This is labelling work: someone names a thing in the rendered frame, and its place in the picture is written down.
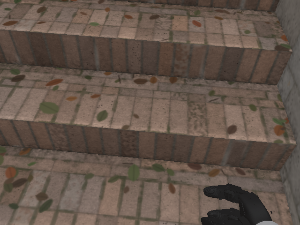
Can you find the robot right hand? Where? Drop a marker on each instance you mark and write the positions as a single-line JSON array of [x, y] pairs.
[[251, 209]]

